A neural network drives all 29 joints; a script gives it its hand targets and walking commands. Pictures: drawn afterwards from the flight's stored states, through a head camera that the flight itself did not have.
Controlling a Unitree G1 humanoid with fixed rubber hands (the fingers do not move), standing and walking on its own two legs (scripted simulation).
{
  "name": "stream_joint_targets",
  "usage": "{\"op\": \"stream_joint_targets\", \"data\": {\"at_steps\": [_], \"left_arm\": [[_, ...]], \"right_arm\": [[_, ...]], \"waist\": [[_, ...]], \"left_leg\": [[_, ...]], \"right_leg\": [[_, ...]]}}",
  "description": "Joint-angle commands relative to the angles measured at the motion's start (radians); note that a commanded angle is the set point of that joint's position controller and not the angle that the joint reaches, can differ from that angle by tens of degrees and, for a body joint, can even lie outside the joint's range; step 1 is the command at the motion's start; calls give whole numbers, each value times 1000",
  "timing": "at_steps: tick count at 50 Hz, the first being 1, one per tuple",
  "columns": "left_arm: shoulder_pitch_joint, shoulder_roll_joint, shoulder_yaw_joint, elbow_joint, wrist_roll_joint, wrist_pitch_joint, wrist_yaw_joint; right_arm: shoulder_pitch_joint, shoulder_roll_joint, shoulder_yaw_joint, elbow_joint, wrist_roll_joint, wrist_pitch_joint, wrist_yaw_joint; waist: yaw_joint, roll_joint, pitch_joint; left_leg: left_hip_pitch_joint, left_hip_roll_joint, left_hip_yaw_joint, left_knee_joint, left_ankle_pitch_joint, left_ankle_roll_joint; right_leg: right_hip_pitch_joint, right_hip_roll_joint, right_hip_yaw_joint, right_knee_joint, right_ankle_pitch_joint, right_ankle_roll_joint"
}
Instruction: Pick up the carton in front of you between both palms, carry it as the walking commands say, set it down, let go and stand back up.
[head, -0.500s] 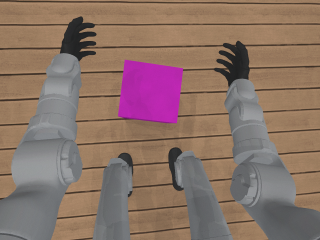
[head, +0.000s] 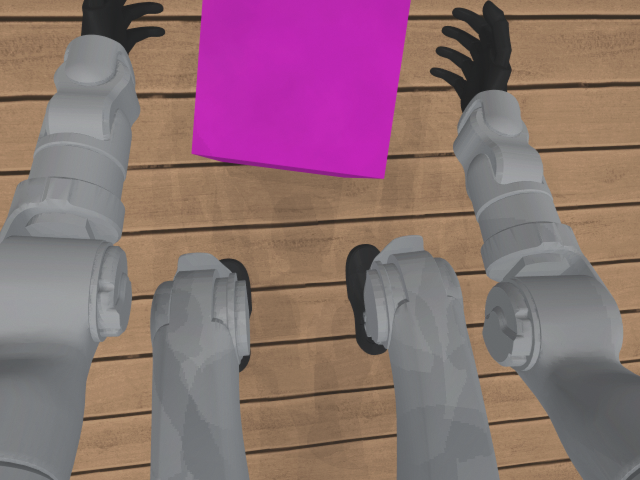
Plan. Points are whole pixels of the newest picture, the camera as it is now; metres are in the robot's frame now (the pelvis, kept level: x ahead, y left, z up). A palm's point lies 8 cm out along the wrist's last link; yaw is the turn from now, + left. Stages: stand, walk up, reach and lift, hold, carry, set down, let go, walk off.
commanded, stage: reach and lift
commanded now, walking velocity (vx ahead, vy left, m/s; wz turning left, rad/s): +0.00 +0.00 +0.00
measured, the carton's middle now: (295, 94) +0.50 +0.00 -0.29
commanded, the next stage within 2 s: none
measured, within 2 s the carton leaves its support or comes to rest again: leaves its support in 0.98 s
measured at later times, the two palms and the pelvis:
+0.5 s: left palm (148, 53) +0.53 +0.17 -0.23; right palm (450, 90) +0.49 -0.18 -0.22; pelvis +0.00 +0.00 -0.04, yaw +0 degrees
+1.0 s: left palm (172, 48) +0.54 +0.14 -0.22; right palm (432, 74) +0.51 -0.16 -0.21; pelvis +0.00 +0.00 -0.05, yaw +0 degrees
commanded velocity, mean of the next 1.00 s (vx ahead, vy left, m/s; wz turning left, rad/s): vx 0.00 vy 0.00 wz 0.00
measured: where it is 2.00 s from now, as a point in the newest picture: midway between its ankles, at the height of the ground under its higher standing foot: (302, 326)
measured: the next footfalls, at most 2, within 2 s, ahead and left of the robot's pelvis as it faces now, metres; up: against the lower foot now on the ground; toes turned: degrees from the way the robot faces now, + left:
none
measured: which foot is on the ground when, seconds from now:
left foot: down 0.00-1.00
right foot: down 0.00-1.00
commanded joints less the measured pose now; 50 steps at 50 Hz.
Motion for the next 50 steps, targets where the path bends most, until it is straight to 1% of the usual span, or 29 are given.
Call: {"op": "stream_joint_targets", "data": {"at_steps": [1,4,7,9,10,11,13,16,18,22,25,27,32,35,37,38,39,41,43,45,46,48,50], "left_arm": [[-318,115,-4,-13,-17,-28,3],[-362,130,-25,49,-34,-46,5],[-394,143,-51,70,-56,-66,9],[-408,152,-69,57,-72,-79,14],[-413,151,-80,42,-82,-86,17],[-421,150,-92,25,-90,-92,20],[-430,145,-93,-2,-78,-97,24],[-403,129,-88,-34,-66,-95,30],[-372,114,-88,-35,-66,-93,34],[-322,78,-77,16,-59,-87,34],[-322,63,-74,44,-58,-90,29],[-328,58,-77,57,-61,-93,29],[-378,-15,-129,60,-77,-103,32],[-405,-58,-135,68,-63,-113,39],[-426,-113,-146,76,-55,-116,38],[-464,-206,-175,52,-61,-115,25],[-509,-316,-208,54,-68,-112,8],[-606,-563,-256,51,-62,-99,-40],[-632,-732,-238,48,-24,-80,-83],[-649,-840,-218,19,0,-66,-111],[-653,-880,-212,1,3,-61,-122],[-663,-951,-220,-50,-5,-54,-135],[-664,-1023,-249,-113,-24,-44,-138]], "right_arm": [[-259,-122,-6,-20,-2,-24,-3],[-310,-135,5,46,5,-41,-2],[-346,-148,26,77,24,-61,-4],[-361,-158,42,73,44,-73,-9],[-358,-140,62,70,67,-79,-10],[-361,-117,86,68,95,-83,-8],[-351,-102,113,81,131,-85,-1],[-323,-107,115,72,136,-89,-2],[-297,-111,111,65,133,-90,-7],[-262,-105,81,94,90,-89,-9],[-277,-102,67,103,63,-94,-6],[-293,-97,67,102,59,-97,-5],[-353,-8,116,94,81,-106,-3],[-380,63,133,116,82,-110,-5],[-389,105,129,142,68,-112,-7],[-424,193,155,131,68,-111,5],[-487,277,178,127,68,-112,23],[-609,495,216,117,53,-99,78],[-706,638,217,83,14,-74,130],[-759,729,210,58,-14,-49,167],[-775,766,212,36,-22,-40,179],[-786,839,225,-12,-22,-25,194],[-778,905,255,-64,-5,-10,202]], "waist": [[-18,99,-1003],[-16,84,-953],[-13,80,-964],[-12,84,-1013],[-8,86,-1039],[0,94,-1055],[24,117,-1039],[24,132,-1073],[21,139,-1104],[5,123,-984],[-5,102,-924],[-7,91,-916],[12,84,-929],[28,83,-924],[23,88,-919],[22,91,-921],[20,94,-920],[22,97,-915],[29,105,-916],[37,98,-921],[33,84,-933],[28,72,-998],[30,75,-1104]], "left_leg": [[557,37,55,-149,51,9],[523,42,48,-105,58,13],[531,44,46,-61,105,14],[563,44,47,-35,151,13],[578,43,50,-26,173,14],[597,41,48,-23,188,18],[609,37,51,-10,225,19],[663,34,54,6,285,10],[694,31,55,10,312,7],[612,29,41,-8,259,10],[554,28,34,-16,229,15],[539,28,32,-19,222,18],[539,18,33,-35,209,28],[537,8,33,-46,193,34],[535,1,35,-48,181,35],[538,-6,33,-48,179,40],[540,-11,30,-48,186,41],[535,-27,32,-38,197,39],[522,-45,48,-27,194,37],[499,-63,67,-18,194,39],[498,-70,73,-13,204,41],[528,-77,80,-1,247,42],[594,-82,89,7,303,36]], "right_leg": [[521,-25,-87,-113,109,14],[509,-30,-81,-69,116,15],[522,-32,-78,-27,162,16],[545,-30,-79,-3,207,15],[562,-27,-82,6,231,16],[551,-23,-83,14,245,16],[515,-17,-78,27,260,12],[510,-5,-85,34,293,13],[513,0,-89,36,310,13],[450,0,-83,25,265,13],[428,-5,-78,21,247,14],[433,-6,-76,19,246,15],[463,5,-76,15,238,12],[477,21,-72,11,225,12],[484,32,-73,7,216,12],[473,40,-74,7,211,9],[454,48,-78,11,219,4],[432,62,-83,25,223,-5],[422,73,-94,40,208,-7],[426,85,-102,51,203,-8],[433,92,-108,56,212,-7],[465,102,-118,65,256,-8],[521,111,-124,73,311,-9]]}}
